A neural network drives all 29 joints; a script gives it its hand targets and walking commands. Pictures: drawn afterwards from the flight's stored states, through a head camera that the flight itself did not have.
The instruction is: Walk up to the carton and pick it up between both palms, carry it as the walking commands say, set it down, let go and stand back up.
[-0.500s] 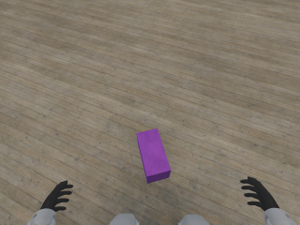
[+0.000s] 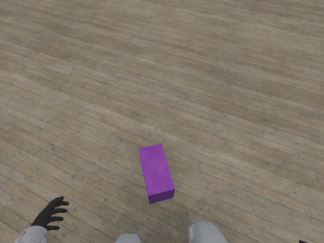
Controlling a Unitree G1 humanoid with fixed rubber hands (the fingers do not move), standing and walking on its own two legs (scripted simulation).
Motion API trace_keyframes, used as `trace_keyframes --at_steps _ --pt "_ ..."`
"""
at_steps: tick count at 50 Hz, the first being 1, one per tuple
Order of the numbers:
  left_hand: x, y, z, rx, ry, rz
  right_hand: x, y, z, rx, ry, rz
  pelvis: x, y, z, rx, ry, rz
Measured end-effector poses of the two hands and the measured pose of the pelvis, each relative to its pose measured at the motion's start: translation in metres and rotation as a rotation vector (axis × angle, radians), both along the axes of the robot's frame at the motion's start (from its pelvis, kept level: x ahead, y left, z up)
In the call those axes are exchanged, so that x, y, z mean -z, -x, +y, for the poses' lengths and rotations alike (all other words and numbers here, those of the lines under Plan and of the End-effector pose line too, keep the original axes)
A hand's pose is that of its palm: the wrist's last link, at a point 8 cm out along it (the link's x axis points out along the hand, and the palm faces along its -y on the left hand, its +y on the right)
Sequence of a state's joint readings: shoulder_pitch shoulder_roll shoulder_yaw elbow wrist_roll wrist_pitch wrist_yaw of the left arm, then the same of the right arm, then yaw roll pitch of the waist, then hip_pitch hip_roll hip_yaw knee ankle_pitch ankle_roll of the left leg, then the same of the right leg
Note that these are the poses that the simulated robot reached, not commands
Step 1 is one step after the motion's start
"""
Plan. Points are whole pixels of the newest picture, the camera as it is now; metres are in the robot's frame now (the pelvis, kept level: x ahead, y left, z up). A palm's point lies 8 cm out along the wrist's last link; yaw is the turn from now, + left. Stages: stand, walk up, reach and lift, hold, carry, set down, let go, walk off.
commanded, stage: walk up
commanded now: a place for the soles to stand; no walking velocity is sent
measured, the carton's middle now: (155, 172) +0.54 +0.06 -0.66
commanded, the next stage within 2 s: none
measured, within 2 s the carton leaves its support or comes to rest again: neither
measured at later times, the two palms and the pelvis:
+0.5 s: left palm out of the picture +0.07 +0.26 -0.10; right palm (294, 204) +0.22 -0.33 -0.08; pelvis +0.02 -0.07 -0.02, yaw +12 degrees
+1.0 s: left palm out of the picture +0.05 +0.25 -0.08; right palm (293, 199) +0.22 -0.32 -0.06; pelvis +0.03 -0.07 +0.02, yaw +16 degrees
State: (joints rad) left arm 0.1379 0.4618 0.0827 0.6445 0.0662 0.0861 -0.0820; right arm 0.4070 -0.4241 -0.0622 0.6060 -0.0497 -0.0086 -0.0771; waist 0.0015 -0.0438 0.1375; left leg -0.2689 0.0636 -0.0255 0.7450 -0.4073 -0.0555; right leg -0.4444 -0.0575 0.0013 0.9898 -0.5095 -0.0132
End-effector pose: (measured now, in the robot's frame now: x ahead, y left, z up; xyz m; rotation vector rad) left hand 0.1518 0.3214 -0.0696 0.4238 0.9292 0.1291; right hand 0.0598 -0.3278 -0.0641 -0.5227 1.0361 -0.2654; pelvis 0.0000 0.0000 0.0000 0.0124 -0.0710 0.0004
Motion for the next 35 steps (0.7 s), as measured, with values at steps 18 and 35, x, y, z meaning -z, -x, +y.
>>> trace_keyframes --at_steps 18,35 --pt "0.044 0.055 -0.067 -0.207 0.077 0.020 0.022 -0.099 -0.010 -0.200 -0.112 -0.096 0.021 -0.017 -0.053 -0.165 0.003 -0.047" --pt "0.010 0.108 -0.069 -0.335 0.032 0.057 -0.003 -0.183 0.014 -0.374 -0.184 -0.180 -0.004 -0.018 -0.073 -0.248 0.010 -0.030"
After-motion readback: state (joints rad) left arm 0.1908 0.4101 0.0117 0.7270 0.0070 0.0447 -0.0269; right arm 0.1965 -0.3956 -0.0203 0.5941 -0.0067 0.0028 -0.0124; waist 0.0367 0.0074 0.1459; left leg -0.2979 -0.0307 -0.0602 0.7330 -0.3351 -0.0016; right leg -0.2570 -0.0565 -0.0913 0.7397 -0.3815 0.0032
